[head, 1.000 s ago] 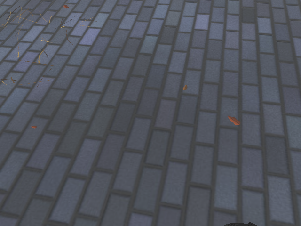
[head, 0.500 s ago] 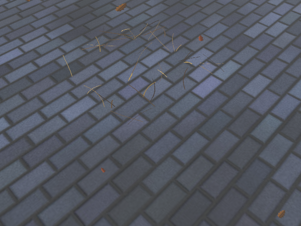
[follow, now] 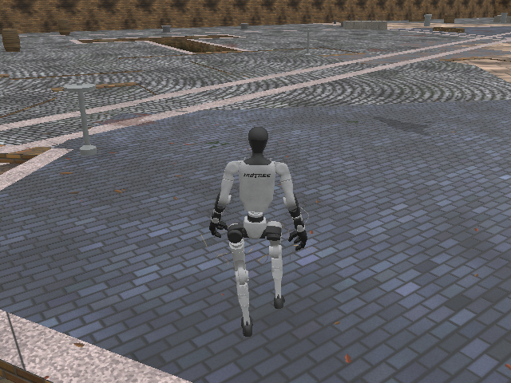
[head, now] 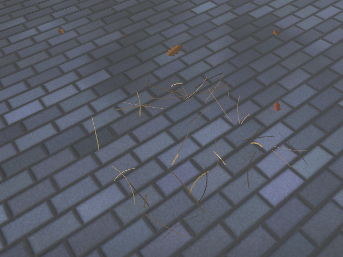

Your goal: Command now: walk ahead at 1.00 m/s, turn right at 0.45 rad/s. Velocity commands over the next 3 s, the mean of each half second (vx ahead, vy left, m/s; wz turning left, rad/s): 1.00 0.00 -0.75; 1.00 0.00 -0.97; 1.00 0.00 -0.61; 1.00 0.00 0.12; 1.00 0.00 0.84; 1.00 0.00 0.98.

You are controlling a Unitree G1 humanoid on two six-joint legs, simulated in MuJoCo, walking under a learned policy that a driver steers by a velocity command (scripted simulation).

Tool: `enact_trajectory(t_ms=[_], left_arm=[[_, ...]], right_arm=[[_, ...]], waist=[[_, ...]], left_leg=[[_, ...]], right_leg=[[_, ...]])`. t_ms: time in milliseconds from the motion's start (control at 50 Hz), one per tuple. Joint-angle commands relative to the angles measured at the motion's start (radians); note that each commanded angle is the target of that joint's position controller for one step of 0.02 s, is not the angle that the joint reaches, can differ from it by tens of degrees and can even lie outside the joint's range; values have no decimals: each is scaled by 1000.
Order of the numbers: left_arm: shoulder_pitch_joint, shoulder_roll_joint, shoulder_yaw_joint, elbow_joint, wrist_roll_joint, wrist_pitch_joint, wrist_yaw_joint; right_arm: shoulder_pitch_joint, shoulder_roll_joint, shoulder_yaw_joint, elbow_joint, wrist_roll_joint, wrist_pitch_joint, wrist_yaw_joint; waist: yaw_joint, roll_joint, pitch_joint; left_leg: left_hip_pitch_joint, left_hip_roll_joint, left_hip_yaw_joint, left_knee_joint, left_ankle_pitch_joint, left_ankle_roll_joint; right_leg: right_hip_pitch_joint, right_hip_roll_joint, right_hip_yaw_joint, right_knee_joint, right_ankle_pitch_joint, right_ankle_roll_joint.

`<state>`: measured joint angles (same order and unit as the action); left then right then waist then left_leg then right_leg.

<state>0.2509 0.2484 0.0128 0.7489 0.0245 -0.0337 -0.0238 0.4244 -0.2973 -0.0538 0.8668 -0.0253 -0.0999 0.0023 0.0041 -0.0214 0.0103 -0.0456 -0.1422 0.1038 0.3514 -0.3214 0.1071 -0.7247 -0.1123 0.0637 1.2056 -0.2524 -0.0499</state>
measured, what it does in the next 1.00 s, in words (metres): walks ahead, turning right: right foot, then left foot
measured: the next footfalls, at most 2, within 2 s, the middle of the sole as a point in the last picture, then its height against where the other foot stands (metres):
right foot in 0.20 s outside the picture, level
left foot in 0.64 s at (208, 176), level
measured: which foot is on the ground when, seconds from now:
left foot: down 0.00-0.22, up 0.24-0.62, down 0.64-1.00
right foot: up 0.00-0.18, down 0.20-0.64, up 0.66-1.00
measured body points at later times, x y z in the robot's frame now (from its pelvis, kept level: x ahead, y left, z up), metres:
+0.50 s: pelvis +0.48 -0.11 +0.01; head +0.51 -0.12 +0.45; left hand +0.56 +0.17 -0.12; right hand +0.64 -0.39 -0.04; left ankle +0.73 +0.00 -0.66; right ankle +0.37 -0.11 -0.73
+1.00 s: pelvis +0.89 -0.30 -0.02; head +0.91 -0.33 +0.43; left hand +1.24 -0.40 -0.04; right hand +0.62 -0.42 -0.14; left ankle +0.84 -0.08 -0.73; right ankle +0.95 -0.51 -0.68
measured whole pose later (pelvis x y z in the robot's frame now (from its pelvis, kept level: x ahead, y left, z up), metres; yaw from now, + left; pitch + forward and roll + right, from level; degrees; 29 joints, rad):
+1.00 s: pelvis +0.89 -0.30 -0.02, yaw -53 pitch +2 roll +2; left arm -0.07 0.33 0.02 0.55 0.03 0.00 -0.10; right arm 0.54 -0.30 -0.04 0.90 -0.03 -0.11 -0.01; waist -0.09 -0.04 0.03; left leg 0.21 0.00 0.29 0.20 -0.41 -0.06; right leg -0.80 -0.04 -0.11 0.86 -0.03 -0.14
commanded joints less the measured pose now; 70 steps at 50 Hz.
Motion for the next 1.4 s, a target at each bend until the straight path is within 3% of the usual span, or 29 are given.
enact_trajectory(t_ms=[20, 120, 180, 200, 220, 240, 260, 300, 340, 440, 560, 600, 620, 640, 660, 680, 720, 800, 960, 1020, 1060, 1080, 1100, 1120, 1140, 1180, 1240, 1340, 1400], left_arm=[[-56, 38, 2, -72, -6, -3, -22], [-130, 68, 7, -67, -9, -16, -52], [206, 173, 50, 21, -4, -9, -40], [408, 221, 79, 76, 0, -4, -25], [382, 275, 110, 81, -26, 12, -6], [281, 411, 132, 42, 17, 18, -5], [246, 345, 135, -3, -3, 22, 6], [198, 224, 104, 40, -9, 14, 19], [161, 176, 81, 38, -20, -14, 21], [145, 210, 91, 12, -26, -44, 14], [181, 256, 117, 18, -33, -38, 17], [142, 309, 126, 10, -20, -41, 16], [76, 304, 123, -6, -13, -50, 11], [63, 166, 86, -35, -7, -63, 12], [212, 59, 47, -101, -62, -59, 9], [148, 152, 47, -62, -27, -36, 23], [-3, 192, 60, -69, 6, -16, 0], [-93, 93, 29, -146, 17, 31, -44], [-325, 85, 0, -238, 4, 37, -84], [-254, 121, 13, -207, 9, 25, -69], [88, 197, 56, -106, 4, 15, -45], [236, 237, 90, -42, -7, 14, -22], [136, 308, 105, -51, -14, 21, 2], [137, 398, 131, -100, 8, 44, 6], [164, 351, 129, -95, 8, 45, 20], [96, 263, 105, -50, 2, 18, 33], [70, 173, 66, -36, -11, -35, 36], [119, 177, 69, 5, -25, -75, 13], [180, 209, 73, 37, -36, -87, 8]], right_arm=[[-132, -40, 0, -79, 10, -56, 12], [-39, -132, -10, -52, 20, -64, -11], [-90, -212, -30, -76, -21, -2, -49], [-153, -228, -36, -96, -24, 12, -49], [-202, -133, -15, -118, -27, -1, -25], [-41, -31, 23, -229, 17, -18, -11], [-129, -82, 35, -239, -6, -42, -16], [-229, -81, 42, -260, -21, -52, -9], [-227, -68, 53, -257, -56, -3, -7], [-436, -36, 78, -369, -30, 30, 14], [-482, -68, 67, -378, -4, 14, 8], [-269, -150, 28, -320, 2, 7, -13], [-48, -192, 5, -270, 0, 2, -31], [168, -258, -22, -237, -27, -1, -54], [47, -337, -39, -256, -55, 5, -46], [-72, -235, -40, -276, -43, 15, -40], [-118, -101, -7, -246, -30, 19, -29], [-25, -55, 4, -128, 1, -14, -12], [-14, -122, -8, -62, -4, -39, -6], [37, -197, -25, -56, -2, -10, -29], [-31, -244, -40, -85, -10, 27, -38], [-60, -247, -43, -122, -6, 32, -27], [-13, -75, -4, -144, -34, 29, -4], [-44, -121, -6, -261, -3, 15, -8], [-138, -142, 0, -280, -6, -9, -7], [-159, -109, 16, -249, -17, -15, -12], [-107, -78, 27, -239, -48, 43, -4], [-374, -17, 57, -321, -16, 41, 30], [-427, -35, 48, -319, 4, 37, 39]], waist=[[45, 52, 147], [11, 69, 73], [202, 152, -133], [308, 123, -195], [261, -94, -146], [68, -342, -319], [137, -59, -368], [40, 134, -71], [-26, 142, 43], [8, 34, 106], [69, -31, 10], [-45, -18, -135], [-172, -9, -231], [-230, 142, -367], [-63, 492, -480], [-74, 298, -336], [-81, 54, -107], [-21, 128, 10], [-2, 54, 131], [57, 115, 44], [227, 141, -127], [271, 52, -197], [115, -151, -118], [116, -196, -326], [132, -6, -265], [26, 148, -33], [-63, 119, 14], [17, 49, 111], [60, 27, 93]], left_leg=[[-247, 228, -20, -282, 471, 54], [41, 272, 105, -229, 1125, -43], [98, 324, 98, 326, 1489, -76], [-37, 303, 94, 678, 1323, -70], [-318, 115, 80, 1090, 322, -84], [-768, 27, -105, 1453, -219, -147], [-834, 87, -216, 1398, -98, -108], [-762, 194, -211, 1120, -5, -95], [-639, 236, -194, 1017, -29, -117], [-518, 251, -115, 528, 212, -168], [-327, 148, -123, 169, 394, -128], [-80, 105, -124, 168, 231, -109], [160, 158, -150, 199, 155, -94], [397, 396, -387, 189, -224, -68], [527, 660, -1021, -66, -446, 47], [396, 607, -1030, -108, -650, 73], [140, 501, -637, -85, -293, 34], [-15, 442, -316, -148, 78, -14], [-57, 335, 162, -238, 715, -98], [104, 372, 184, -4, 1328, -114], [19, 415, 150, 434, 1417, -87], [-179, 356, 156, 775, 1109, -97], [-510, 206, 123, 1148, -112, -113], [-782, 97, -76, 1372, -200, -147], [-859, 175, -182, 1298, -91, -131], [-748, 252, -162, 1089, -18, -117], [-584, 303, -168, 917, -82, -155], [-478, 300, -91, 418, 356, -126], [-404, 244, -60, 262, 535, -76]], right_leg=[[66, -27, -46, -232, 244, -19], [238, 126, -232, -509, 442, -93], [579, 240, -242, -505, 211, -142], [797, 218, -158, -576, 148, -182], [923, 135, 12, -593, 136, -212], [1236, -149, 620, -704, 119, -479], [1207, -157, 785, -891, -76, -466], [805, -82, 593, -969, -99, -328], [525, 26, 421, -957, 106, -287], [304, 132, 302, -1052, 206, -260], [557, 107, 349, -911, 550, -153], [608, 121, 343, -636, 775, -108], [500, 151, 315, -387, 718, -88], [334, 205, 232, -40, 222, -92], [52, 288, 110, 211, -276, -55], [-79, 178, 72, 266, -148, -72], [-58, 98, 29, 175, -32, -60], [-87, 13, 22, 126, -20, -45], [82, 75, -199, -349, 283, -91], [241, 185, -279, -441, 180, -145], [622, 239, -224, -471, 94, -197], [885, 257, -145, -564, 57, -220], [977, 35, 170, -558, 89, -264], [1210, -114, 688, -759, -47, -472], [1141, -138, 736, -906, -127, -419], [796, -68, 539, -959, -5, -321], [489, -12, 399, -987, 134, -324], [370, 105, 183, -1105, 251, -231], [527, 45, 173, -1140, 443, -196]])
Over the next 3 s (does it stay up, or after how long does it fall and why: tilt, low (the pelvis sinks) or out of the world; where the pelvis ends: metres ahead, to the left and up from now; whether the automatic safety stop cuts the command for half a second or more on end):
stays up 1.94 -1.81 0.00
